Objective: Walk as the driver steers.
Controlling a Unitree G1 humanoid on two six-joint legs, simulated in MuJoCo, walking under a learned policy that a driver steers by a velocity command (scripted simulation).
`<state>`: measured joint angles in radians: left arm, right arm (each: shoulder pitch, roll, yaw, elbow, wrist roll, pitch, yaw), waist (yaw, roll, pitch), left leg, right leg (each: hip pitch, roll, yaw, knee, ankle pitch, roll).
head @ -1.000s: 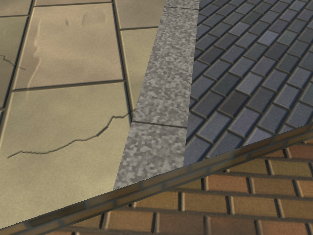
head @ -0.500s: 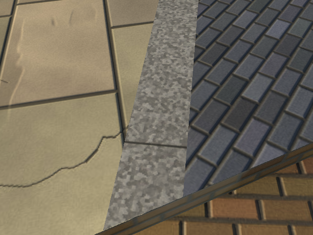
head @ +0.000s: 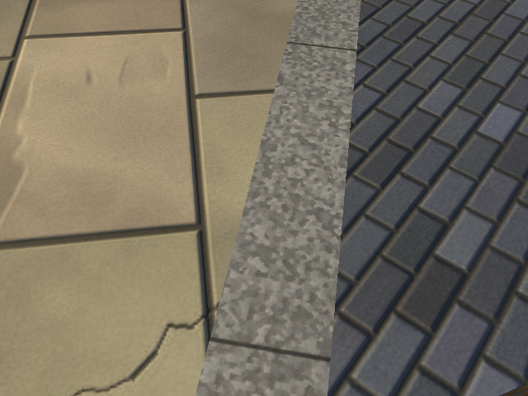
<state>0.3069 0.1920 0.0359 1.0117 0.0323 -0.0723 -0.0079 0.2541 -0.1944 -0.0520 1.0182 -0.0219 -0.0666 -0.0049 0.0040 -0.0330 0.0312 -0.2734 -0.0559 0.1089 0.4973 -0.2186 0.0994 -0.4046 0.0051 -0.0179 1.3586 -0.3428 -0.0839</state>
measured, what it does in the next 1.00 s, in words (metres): climbs, turning left: right foot 0.16 m higher, then left foot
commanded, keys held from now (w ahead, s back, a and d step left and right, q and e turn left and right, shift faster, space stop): w+q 1.00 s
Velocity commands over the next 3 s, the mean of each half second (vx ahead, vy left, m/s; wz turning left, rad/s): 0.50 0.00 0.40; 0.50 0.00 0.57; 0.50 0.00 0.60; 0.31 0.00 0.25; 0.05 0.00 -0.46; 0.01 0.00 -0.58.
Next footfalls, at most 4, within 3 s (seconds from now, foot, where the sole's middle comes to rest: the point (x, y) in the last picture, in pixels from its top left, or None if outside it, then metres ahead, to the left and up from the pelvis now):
0.40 right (325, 390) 0.46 -0.12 -0.61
0.98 left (209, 306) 0.66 0.15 -0.61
1.42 right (214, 192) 1.03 0.16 -0.61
1.88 left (95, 218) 0.93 0.48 -0.61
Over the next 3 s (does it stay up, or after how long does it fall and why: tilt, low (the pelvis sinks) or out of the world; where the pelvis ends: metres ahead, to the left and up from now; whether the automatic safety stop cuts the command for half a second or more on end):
stays up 0.98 0.33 0.17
